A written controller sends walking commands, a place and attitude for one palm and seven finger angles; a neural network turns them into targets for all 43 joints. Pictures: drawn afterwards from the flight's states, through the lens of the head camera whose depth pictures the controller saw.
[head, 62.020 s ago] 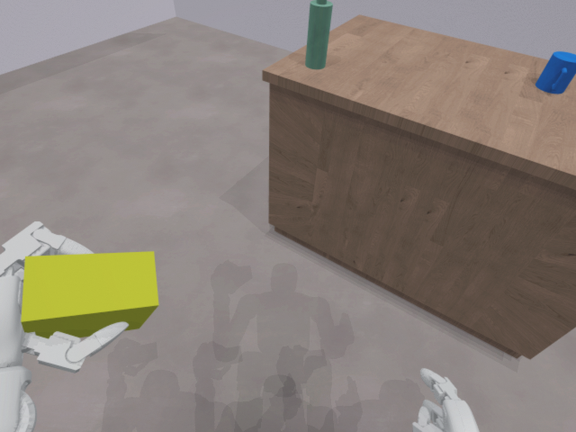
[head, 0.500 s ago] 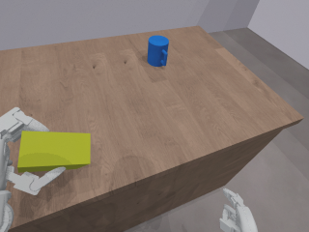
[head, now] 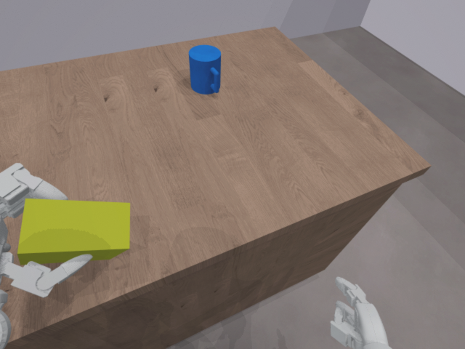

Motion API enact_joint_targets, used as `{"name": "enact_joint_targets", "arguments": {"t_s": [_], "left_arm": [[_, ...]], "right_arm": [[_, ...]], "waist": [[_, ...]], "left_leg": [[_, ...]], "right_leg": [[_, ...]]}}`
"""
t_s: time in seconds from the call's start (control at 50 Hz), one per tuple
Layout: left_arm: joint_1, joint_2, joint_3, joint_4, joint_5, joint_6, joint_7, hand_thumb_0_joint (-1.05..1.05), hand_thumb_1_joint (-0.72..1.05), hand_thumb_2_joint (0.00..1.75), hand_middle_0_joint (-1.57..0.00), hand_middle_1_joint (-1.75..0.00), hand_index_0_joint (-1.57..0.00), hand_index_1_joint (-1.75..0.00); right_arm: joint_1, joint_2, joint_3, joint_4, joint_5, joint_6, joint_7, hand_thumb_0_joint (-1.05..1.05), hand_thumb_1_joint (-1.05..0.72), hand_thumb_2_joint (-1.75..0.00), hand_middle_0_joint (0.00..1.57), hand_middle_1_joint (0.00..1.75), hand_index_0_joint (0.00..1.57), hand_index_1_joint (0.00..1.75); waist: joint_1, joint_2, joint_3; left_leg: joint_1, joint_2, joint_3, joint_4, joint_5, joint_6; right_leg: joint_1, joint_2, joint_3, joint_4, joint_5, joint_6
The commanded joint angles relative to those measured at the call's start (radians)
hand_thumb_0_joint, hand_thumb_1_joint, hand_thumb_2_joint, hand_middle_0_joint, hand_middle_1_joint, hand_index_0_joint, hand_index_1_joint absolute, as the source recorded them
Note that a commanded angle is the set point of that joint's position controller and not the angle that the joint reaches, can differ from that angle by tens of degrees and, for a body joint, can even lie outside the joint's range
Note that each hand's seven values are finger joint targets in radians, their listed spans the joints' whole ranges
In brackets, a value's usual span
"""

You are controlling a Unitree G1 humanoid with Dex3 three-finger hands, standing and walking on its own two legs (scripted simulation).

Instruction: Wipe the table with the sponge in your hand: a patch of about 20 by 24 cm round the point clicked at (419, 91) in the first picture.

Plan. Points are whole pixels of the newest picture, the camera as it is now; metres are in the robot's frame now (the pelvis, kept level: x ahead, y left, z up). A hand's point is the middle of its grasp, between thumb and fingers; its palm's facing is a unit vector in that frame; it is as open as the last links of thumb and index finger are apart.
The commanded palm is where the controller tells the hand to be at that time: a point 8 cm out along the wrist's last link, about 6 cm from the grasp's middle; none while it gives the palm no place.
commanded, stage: shuffle to correct the standing spot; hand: left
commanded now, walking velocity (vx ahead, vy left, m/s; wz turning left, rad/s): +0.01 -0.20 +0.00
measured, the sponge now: (89, 233) +0.23 +0.21 +0.13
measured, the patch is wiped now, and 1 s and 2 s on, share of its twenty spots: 0.00 0.00 0.00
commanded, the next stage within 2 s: come to a stop and stand still in 1.68 s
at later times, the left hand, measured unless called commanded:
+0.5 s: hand (81, 228) +0.22 +0.21 +0.16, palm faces +0.31 -0.84 -0.44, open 10.0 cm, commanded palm +0.16 +0.25 +0.18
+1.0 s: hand (71, 236) +0.22 +0.22 +0.16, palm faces +0.32 -0.85 -0.42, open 10.0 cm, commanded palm +0.16 +0.25 +0.18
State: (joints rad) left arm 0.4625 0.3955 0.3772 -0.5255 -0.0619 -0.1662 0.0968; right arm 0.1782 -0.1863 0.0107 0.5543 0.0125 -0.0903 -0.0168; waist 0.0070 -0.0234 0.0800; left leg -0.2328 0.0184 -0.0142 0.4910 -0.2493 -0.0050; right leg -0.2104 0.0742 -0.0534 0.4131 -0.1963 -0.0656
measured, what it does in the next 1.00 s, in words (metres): stands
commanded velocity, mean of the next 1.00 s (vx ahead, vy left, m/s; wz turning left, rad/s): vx -0.02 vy -0.20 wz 0.00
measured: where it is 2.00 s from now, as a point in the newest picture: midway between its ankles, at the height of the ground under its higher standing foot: outside the picture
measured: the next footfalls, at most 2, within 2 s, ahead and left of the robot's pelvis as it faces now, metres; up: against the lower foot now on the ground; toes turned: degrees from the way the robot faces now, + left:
none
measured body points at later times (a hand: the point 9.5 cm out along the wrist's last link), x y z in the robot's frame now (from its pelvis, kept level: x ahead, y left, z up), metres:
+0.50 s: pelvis +0.00 -0.03 -0.01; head +0.04 -0.03 +0.44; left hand +0.20 +0.25 +0.18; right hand +0.18 -0.27 -0.08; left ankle +0.01 +0.12 -0.74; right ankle +0.02 -0.08 -0.74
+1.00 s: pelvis -0.01 -0.02 +0.00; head +0.03 -0.01 +0.44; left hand +0.19 +0.26 +0.18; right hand +0.18 -0.25 -0.08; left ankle +0.01 +0.12 -0.74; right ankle +0.02 -0.08 -0.74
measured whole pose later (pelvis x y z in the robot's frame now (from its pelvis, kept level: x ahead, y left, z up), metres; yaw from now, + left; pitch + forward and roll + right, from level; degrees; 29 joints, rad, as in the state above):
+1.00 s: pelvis -0.01 -0.02 +0.00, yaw +0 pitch -1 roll -1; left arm 0.48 0.41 0.37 -0.55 -0.08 -0.12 0.10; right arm 0.17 -0.19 0.01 0.55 0.02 -0.07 -0.03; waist 0.00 -0.01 0.09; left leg -0.25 0.06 -0.02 0.52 -0.26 -0.04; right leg -0.22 0.11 -0.07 0.42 -0.19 -0.10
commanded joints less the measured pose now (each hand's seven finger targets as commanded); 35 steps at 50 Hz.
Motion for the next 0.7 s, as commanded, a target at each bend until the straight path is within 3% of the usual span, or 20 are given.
{"name": "enact_joint_targets", "arguments": {"t_s": [0.0, 0.16, 0.18, 0.2, 0.26, 0.28, 0.3, 0.38, 0.4, 0.46, 0.54, 0.64, 0.68], "left_arm": [[-0.063, 0.137, 0.096, -0.199, -0.028, -0.045, 0.016, 0.00, 0.10, 1.30, -1.20, -1.60, -1.20, -1.60], [-0.087, 0.171, 0.116, -0.267, -0.036, -0.033, 0.039, 0.00, 0.10, 1.30, -1.20, -1.60, -1.20, -1.60], [-0.076, 0.147, 0.096, -0.263, -0.038, -0.035, 0.038, 0.00, 0.10, 1.30, -1.20, -1.60, -1.20, -1.60], [-0.072, 0.169, 0.116, -0.277, -0.038, -0.038, 0.039, 0.00, 0.10, 1.30, -1.20, -1.60, -1.20, -1.60], [-0.012, 0.187, 0.144, -0.266, -0.042, -0.040, 0.038, 0.00, 0.10, 1.30, -1.20, -1.60, -1.20, -1.60], [-0.008, 0.165, 0.127, -0.260, -0.041, -0.041, 0.033, 0.00, 0.10, 1.30, -1.20, -1.60, -1.20, -1.60], [-0.008, 0.185, 0.145, -0.259, -0.040, -0.042, 0.030, 0.00, 0.10, 1.30, -1.20, -1.60, -1.20, -1.60], [0.026, 0.160, 0.132, -0.222, -0.043, -0.034, 0.018, 0.00, 0.10, 1.30, -1.20, -1.60, -1.20, -1.60], [0.027, 0.177, 0.147, -0.219, -0.043, -0.032, 0.017, 0.00, 0.10, 1.30, -1.20, -1.60, -1.20, -1.60], [0.039, 0.161, 0.133, -0.220, -0.049, -0.026, 0.016, 0.00, 0.10, 1.30, -1.20, -1.60, -1.20, -1.60], [-0.009, 0.173, 0.131, -0.236, -0.044, -0.026, 0.022, 0.00, 0.10, 1.30, -1.20, -1.60, -1.20, -1.60], [-0.074, 0.169, 0.114, -0.253, -0.037, -0.029, 0.032, 0.00, 0.10, 1.30, -1.20, -1.60, -1.20, -1.60], [-0.081, 0.163, 0.102, -0.262, -0.034, -0.030, 0.034, 0.00, 0.10, 1.30, -1.20, -1.60, -1.20, -1.60]], "right_arm": [[-0.070, -0.138, -0.065, -0.158, 0.010, -0.044, -0.017, 0.00, -0.90, -0.90, 0.20, 0.30, 0.20, 0.30], [-0.079, -0.135, -0.067, -0.144, 0.015, -0.042, -0.021, 0.00, -0.90, -0.90, 0.20, 0.30, 0.20, 0.30], [-0.072, -0.131, -0.064, -0.144, 0.010, -0.042, -0.022, 0.00, -0.90, -0.90, 0.20, 0.30, 0.20, 0.30], [-0.071, -0.138, -0.070, -0.146, 0.009, -0.043, -0.022, 0.00, -0.90, -0.90, 0.20, 0.30, 0.20, 0.30], [-0.092, -0.140, -0.069, -0.143, 0.009, -0.040, -0.025, 0.00, -0.90, -0.90, 0.20, 0.30, 0.20, 0.30], [-0.081, -0.139, -0.065, -0.145, 0.005, -0.036, -0.025, 0.00, -0.90, -0.90, 0.20, 0.30, 0.20, 0.30], [-0.080, -0.143, -0.070, -0.151, 0.007, -0.034, -0.025, 0.00, -0.90, -0.90, 0.20, 0.30, 0.20, 0.30], [-0.068, -0.143, -0.071, -0.151, 0.011, -0.027, -0.021, 0.00, -0.90, -0.90, 0.20, 0.30, 0.20, 0.30], [-0.067, -0.145, -0.075, -0.156, 0.011, -0.025, -0.022, 0.00, -0.90, -0.90, 0.20, 0.30, 0.20, 0.30], [-0.078, -0.140, -0.071, -0.155, 0.018, -0.026, -0.022, 0.00, -0.90, -0.90, 0.20, 0.30, 0.20, 0.30], [-0.066, -0.138, -0.068, -0.155, 0.015, -0.024, -0.026, 0.00, -0.90, -0.90, 0.20, 0.30, 0.20, 0.30], [-0.069, -0.135, -0.062, -0.145, 0.010, -0.032, -0.030, 0.00, -0.90, -0.90, 0.20, 0.30, 0.20, 0.30], [-0.083, -0.134, -0.055, -0.142, 0.008, -0.033, -0.032, 0.00, -0.90, -0.90, 0.20, 0.30, 0.20, 0.30]], "waist": [[-0.002, 0.052, -0.179], [-0.007, 0.026, -0.191], [-0.010, 0.030, -0.188], [-0.007, 0.053, -0.196], [-0.002, 0.101, -0.201], [-0.003, 0.096, -0.207], [0.001, 0.095, -0.211], [-0.005, 0.068, -0.219], [-0.002, 0.051, -0.220], [-0.004, 0.037, -0.208], [-0.003, -0.005, -0.173], [-0.005, 0.042, -0.155], [-0.005, 0.097, -0.154]], "left_leg": [[0.001, 0.097, -0.064, -0.047, 0.098, 0.029], [0.045, 0.046, -0.007, 0.075, 0.029, 0.030], [0.043, 0.050, -0.005, 0.076, 0.052, 0.032], [0.041, 0.055, -0.013, 0.060, 0.082, 0.030], [0.048, 0.098, -0.032, 0.016, 0.195, 0.038], [0.026, 0.113, -0.049, -0.003, 0.233, 0.042], [0.012, 0.124, -0.050, -0.002, 0.267, 0.042], [0.012, 0.122, -0.040, 0.016, 0.293, 0.036], [0.007, 0.123, -0.038, 0.019, 0.289, 0.034], [0.015, 0.102, -0.027, 0.023, 0.168, 0.032], [0.001, 0.087, -0.024, 0.021, 0.014, 0.037], [0.031, 0.086, -0.032, 0.005, -0.020, 0.042], [0.024, 0.110, -0.055, -0.050, -0.023, 0.051]], "right_leg": [[0.076, -0.137, 0.138, -0.049, 0.151, 0.020], [0.005, -0.208, 0.227, -0.126, 0.074, 0.016], [0.009, -0.212, 0.213, -0.119, 0.093, 0.012], [0.031, -0.209, 0.201, -0.097, 0.144, 0.011], [0.060, -0.170, 0.149, -0.036, 0.273, 0.051], [0.094, -0.154, 0.118, -0.015, 0.288, 0.062], [0.119, -0.148, 0.113, -0.005, 0.316, 0.074], [0.138, -0.150, 0.103, -0.001, 0.364, 0.070], [0.145, -0.152, 0.105, -0.004, 0.372, 0.075], [0.105, -0.164, 0.133, -0.036, 0.298, 0.073], [0.042, -0.176, 0.169, -0.100, 0.093, 0.079], [-0.012, -0.174, 0.185, -0.132, -0.011, 0.072], [0.003, -0.148, 0.153, -0.106, -0.001, 0.079]]}}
